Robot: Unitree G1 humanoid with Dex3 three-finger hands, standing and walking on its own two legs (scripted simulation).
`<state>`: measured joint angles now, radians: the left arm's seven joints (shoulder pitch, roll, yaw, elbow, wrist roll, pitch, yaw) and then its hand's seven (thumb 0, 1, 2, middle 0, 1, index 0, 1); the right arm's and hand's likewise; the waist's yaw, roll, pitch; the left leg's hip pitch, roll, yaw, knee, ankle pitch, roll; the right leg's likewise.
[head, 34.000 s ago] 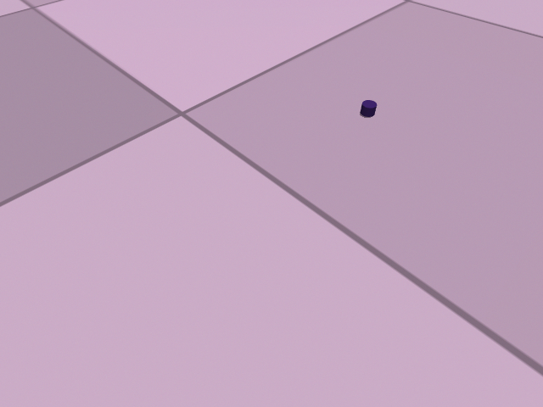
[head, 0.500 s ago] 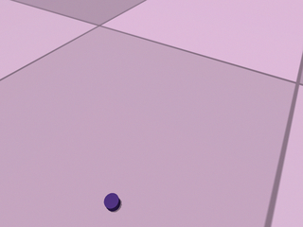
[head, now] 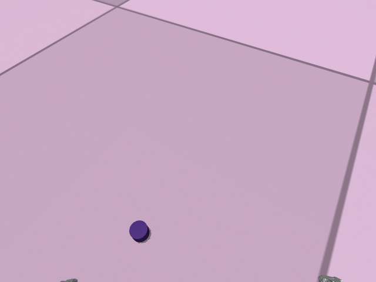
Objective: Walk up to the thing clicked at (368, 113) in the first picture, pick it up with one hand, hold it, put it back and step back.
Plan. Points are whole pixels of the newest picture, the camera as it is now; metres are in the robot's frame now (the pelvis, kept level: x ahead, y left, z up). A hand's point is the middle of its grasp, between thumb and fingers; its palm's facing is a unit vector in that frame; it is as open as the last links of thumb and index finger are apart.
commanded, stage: step back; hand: left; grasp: from above
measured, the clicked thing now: (139, 231) +0.43 +0.28 -0.74
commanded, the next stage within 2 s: none
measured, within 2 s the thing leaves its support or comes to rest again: neither
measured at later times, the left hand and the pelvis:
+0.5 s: hand out of the picture +0.03 +0.29 -0.17, palm faces -0.12 -0.92 -0.38, open 7.4 cm; pelvis -0.09 +0.04 -0.02, yaw -5 degrees
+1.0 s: hand out of the picture -0.09 +0.31 -0.16, palm faces -0.02 -0.93 -0.37, open 7.4 cm; pelvis -0.23 +0.05 -0.01, yaw -2 degrees
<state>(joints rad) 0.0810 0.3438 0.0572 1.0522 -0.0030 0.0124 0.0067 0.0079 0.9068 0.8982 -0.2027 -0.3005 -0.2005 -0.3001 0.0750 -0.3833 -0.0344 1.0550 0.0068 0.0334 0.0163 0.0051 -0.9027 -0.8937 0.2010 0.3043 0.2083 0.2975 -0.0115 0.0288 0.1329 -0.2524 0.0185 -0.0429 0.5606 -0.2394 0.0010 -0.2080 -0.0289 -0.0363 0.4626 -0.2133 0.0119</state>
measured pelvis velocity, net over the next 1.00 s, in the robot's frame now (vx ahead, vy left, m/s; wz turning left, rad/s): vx -0.23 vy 0.05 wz -0.04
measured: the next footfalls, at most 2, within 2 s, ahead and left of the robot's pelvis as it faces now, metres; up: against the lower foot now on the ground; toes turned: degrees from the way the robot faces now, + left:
right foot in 0.54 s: -0.09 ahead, -0.09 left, +0.00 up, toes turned -2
left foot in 0.86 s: -0.16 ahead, +0.16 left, +0.00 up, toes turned -4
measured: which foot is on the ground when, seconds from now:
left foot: down 0.00-0.56, up 0.58-0.84, down 0.86-1.00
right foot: down 0.00-0.14, up 0.16-0.52, down 0.54-0.88, up 0.90-1.00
